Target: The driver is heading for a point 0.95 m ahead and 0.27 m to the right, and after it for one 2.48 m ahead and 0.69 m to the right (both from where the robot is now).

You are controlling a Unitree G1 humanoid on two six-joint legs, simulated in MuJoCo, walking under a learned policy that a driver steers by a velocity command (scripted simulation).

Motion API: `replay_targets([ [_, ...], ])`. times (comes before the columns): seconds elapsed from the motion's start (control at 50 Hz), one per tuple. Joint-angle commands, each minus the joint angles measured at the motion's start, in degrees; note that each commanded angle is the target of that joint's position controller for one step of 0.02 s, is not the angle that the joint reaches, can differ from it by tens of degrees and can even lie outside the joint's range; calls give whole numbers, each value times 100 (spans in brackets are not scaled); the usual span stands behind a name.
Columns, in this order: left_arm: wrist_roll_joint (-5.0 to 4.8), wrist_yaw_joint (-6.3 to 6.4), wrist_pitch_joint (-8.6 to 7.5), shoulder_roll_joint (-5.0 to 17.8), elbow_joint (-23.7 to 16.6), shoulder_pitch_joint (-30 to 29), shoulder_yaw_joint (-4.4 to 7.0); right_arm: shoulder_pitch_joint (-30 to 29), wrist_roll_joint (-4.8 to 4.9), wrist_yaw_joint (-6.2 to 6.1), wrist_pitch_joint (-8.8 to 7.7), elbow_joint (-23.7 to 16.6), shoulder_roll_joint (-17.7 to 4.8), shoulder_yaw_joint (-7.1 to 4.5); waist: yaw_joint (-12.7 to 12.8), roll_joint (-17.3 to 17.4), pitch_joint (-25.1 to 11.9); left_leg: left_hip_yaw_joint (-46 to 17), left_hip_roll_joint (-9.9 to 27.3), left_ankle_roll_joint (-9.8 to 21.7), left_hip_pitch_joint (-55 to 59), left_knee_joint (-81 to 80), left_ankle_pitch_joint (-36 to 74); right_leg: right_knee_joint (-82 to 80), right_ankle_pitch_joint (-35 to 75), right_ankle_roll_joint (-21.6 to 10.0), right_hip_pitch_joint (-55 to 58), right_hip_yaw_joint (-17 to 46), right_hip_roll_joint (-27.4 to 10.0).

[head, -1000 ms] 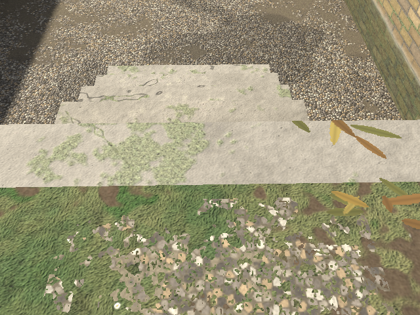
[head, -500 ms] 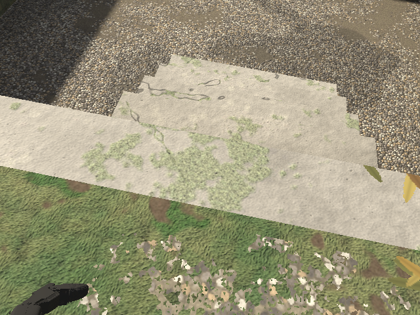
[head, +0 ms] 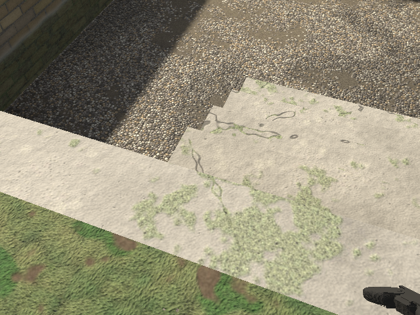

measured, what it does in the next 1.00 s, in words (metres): walks ahead, turning right: left foot, then right foot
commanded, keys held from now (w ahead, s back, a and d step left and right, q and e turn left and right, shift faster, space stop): w+e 0.94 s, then w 0.06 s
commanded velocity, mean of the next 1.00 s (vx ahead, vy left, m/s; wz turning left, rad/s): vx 0.50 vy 0.00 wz -0.54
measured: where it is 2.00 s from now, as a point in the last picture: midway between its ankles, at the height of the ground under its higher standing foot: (316, 229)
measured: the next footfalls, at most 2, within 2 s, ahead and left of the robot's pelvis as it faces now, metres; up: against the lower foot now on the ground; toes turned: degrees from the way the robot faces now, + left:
left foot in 0.12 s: +0.24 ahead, +0.15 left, +0.00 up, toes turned -8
right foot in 0.62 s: +0.47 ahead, -0.20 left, +0.00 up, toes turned -25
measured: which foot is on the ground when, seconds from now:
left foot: up 0.00-0.10, down 0.12-0.66, up 0.68-1.00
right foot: down 0.00-0.12, up 0.14-0.60, down 0.62-1.00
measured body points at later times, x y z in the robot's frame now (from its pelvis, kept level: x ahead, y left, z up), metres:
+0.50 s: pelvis +0.27 +0.01 +0.00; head +0.29 +0.01 +0.45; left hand +0.54 +0.15 -0.09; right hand +0.18 -0.22 -0.13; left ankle +0.20 +0.15 -0.74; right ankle +0.41 -0.17 -0.68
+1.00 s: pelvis +0.54 -0.13 -0.01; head +0.54 -0.14 +0.44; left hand +0.68 +0.07 -0.14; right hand +0.60 -0.42 -0.09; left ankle +0.74 -0.09 -0.72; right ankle +0.44 -0.18 -0.74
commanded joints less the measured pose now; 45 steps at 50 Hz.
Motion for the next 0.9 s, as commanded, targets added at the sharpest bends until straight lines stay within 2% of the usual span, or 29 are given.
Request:
replay_targets([
  [0.02,-71,56,-43,1043,-446,-219,257,-223,75,34,-103,-409,-498,-146,-272,-642,-154,106,-292,-27,1256,-648,643,-439,677,-867,-798,1195,-1306],
  [0.06,-59,64,4,1051,-435,-151,264,-184,109,23,-125,-433,-654,-236,-386,-711,-197,87,-299,96,1598,-892,353,-101,412,-708,-619,1456,-1390],
  [0.1,-13,62,39,818,-471,-162,196,499,95,-30,-137,-290,-839,-380,-789,-716,-468,161,-214,342,2667,-1187,-11,716,524,-443,-818,1372,-1065],
  [0.12,68,39,19,464,-594,-223,67,1317,7,-85,-143,-225,-1149,-486,-1180,-249,-1119,-602,623,693,3852,-1212,-375,2186,20,-215,-1362,1003,-707],
  [0.14,-25,53,-38,35,-774,405,-68,1846,-75,-91,-34,-98,-1622,-607,-1030,1401,-1968,-2816,1955,1494,5452,-1626,-1445,4096,-1877,119,-2985,221,-49],
  [0.16,-144,78,-38,487,-753,459,14,1906,-13,-35,5,-21,-1282,-548,-1039,1473,-1798,-3853,2103,1663,5292,-2060,-2599,5125,-2112,192,-3796,312,-352],
  [0.18,-150,86,2,824,-747,35,119,1662,22,-40,10,-47,-916,-451,-1097,863,-1099,-3114,1875,1470,4714,-2148,-2606,5505,-1590,209,-4025,342,-572],
  [0.2,-85,91,40,828,-788,-253,135,1361,8,-36,16,-54,-740,-389,-1002,508,-715,-2336,1638,1344,4126,-2185,-1887,5494,-1151,239,-3912,208,-747],
  [0.22,-30,77,65,769,-833,-412,144,1113,-10,-27,29,-20,-562,-337,-876,426,-439,-1761,1386,1300,3636,-2311,-1275,5287,-851,268,-3779,185,-883],
  [0.24,868,-194,-234,-122,-578,-373,-240,1362,-297,-125,-185,-22,426,86,-829,612,-264,-1533,1315,1496,3309,-2594,-1478,5336,-322,58,-3902,87,-868],
  [0.26,878,-325,-281,-207,-560,-490,-236,1337,-313,-182,-216,-6,390,68,-803,498,-214,-1351,1292,1502,3201,-2753,-1198,5079,-239,27,-3900,90,-912],
  [0.3,591,-456,-301,37,-538,-762,-156,1264,-284,-166,-208,7,-26,-58,-732,360,-283,-798,1212,1514,3157,-2983,-751,4545,26,38,-3858,-8,-936],
  [0.32,535,-491,-290,161,-553,-904,-132,1313,-299,-135,-194,63,-174,-98,-712,337,-304,-552,1235,1550,3156,-3081,-429,4303,308,81,-3855,-34,-948],
  [0.38,525,-578,-228,53,-586,-1326,-252,1509,-427,-86,-170,221,-422,-144,-745,189,-229,223,1283,1641,3219,-3265,612,3442,1118,192,-3890,-216,-1030],
  [0.42,501,-628,-191,-11,-609,-1505,-325,1587,-485,-42,-165,377,-415,-107,-733,161,-167,769,1202,1545,3024,-3228,1138,2941,1618,137,-3585,-329,-1027],
  [0.48,470,-622,-125,102,-701,-1777,-326,1731,-506,4,-179,647,-440,-64,-710,217,-22,1228,1217,1337,2944,-3108,1264,2533,1987,-3,-3177,-441,-959],
  [0.54,496,-546,-121,219,-824,-2121,-267,2055,-453,10,-161,976,-604,-97,-807,222,132,1406,1371,1230,3655,-2855,1468,2030,1505,-168,-3188,-592,-813],
  [0.58,461,-493,-152,322,-941,-2250,-197,2229,-441,-29,-127,1138,-842,-163,-787,301,111,1600,1412,1174,3983,-2416,2666,1755,969,-335,-2745,-868,-494],
  [0.6,403,-455,-187,458,-954,-2122,-126,2190,-452,-31,-116,1176,-995,-201,-605,333,14,1762,1369,1111,3960,-1980,3563,1562,953,-470,-2195,-1066,-229],
  [0.62,336,-380,-244,697,-865,-1715,-3,2229,-506,-7,-126,1209,-1068,-211,-367,265,-270,2015,1147,958,3661,-1149,4267,1450,1087,-660,-1176,-1224,80],
  [0.64,353,-232,-283,1036,-588,-713,187,2434,-709,41,-163,1213,-842,-125,-118,-79,-1035,2067,925,625,2596,276,3657,1974,1672,-1053,722,-820,22],
  [0.66,312,-76,-189,1332,-326,741,281,3192,-909,161,-231,942,-29,196,-32,-1144,-2962,1663,299,11,463,2166,563,1905,1946,-2503,4114,1725,-1414],
  [0.68,419,-101,-141,1090,20,1573,165,2264,-506,370,-222,922,-268,154,613,-546,-2854,811,-587,11,-665,3424,-2594,564,1232,-2544,4316,3692,-2212],
  [0.7,456,-104,-260,1195,277,1553,284,853,-245,371,-206,556,-283,107,834,-407,-1076,104,-344,247,-1784,3810,-2358,153,412,-1726,3189,3021,-1953],
  [0.72,324,-120,-333,1064,227,927,251,521,-308,213,-231,462,-474,61,543,-624,-375,-11,-28,271,-1764,3862,-2035,75,142,-1555,1813,2492,-1770],
  [0.74,277,-144,-367,628,171,435,63,855,-509,62,-207,463,-556,55,43,-680,-678,-146,137,349,-1042,3502,-1757,23,423,-1591,894,2177,-1621],
  [0.78,305,-232,-405,242,-80,-562,-142,1100,-537,-70,-69,466,-209,170,-700,-558,-469,-81,339,365,187,3024,-1672,-435,511,-1558,-1071,1742,-1461],
  [0.84,420,-266,-445,497,-363,-1132,-116,1163,-406,-87,92,423,-217,217,-868,-397,-349,259,183,173,705,1959,-1398,-783,-146,-1386,-2124,1333,-1136],
  [0.9,515,-400,-421,748,-218,-618,-18,523,-342,14,184,264,62,364,-522,-406,-129,531,28,76,1187,495,-314,-645,269,-1259,-2436,1126,-935],
])
Keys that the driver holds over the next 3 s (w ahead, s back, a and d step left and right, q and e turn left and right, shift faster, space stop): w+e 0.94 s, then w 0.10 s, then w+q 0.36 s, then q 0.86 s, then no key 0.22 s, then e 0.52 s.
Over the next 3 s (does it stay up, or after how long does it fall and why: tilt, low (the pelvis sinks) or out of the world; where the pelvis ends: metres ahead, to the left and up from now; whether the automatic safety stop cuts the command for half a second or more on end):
stays up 1.01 -0.30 -0.18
